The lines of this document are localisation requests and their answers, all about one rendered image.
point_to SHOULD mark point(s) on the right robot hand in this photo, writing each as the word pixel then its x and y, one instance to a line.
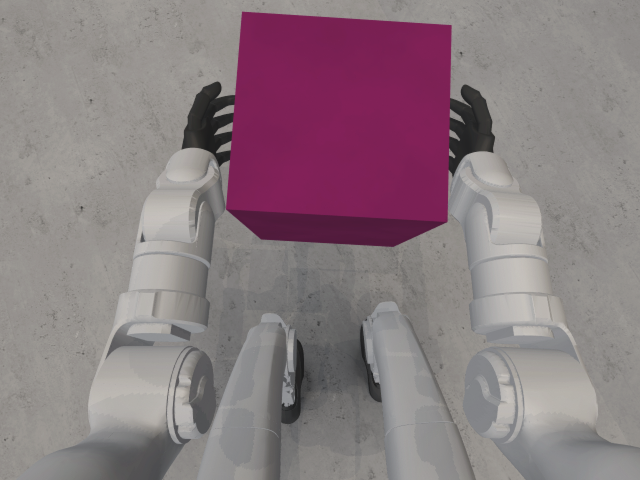
pixel 475 135

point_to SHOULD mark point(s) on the left robot hand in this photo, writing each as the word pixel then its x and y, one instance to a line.
pixel 201 127

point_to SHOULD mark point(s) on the robot right foot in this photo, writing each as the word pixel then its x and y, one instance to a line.
pixel 374 388

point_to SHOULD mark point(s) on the carton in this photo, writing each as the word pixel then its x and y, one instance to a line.
pixel 340 129

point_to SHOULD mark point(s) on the robot left upper arm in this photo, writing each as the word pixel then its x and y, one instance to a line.
pixel 147 403

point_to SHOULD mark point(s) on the left robot forearm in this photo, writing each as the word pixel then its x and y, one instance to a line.
pixel 166 300

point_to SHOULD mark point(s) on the robot right upper arm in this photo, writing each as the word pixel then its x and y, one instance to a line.
pixel 539 408

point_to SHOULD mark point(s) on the right robot forearm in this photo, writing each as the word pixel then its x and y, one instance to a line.
pixel 512 291

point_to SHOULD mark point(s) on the robot right shin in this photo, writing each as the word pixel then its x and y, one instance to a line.
pixel 384 307

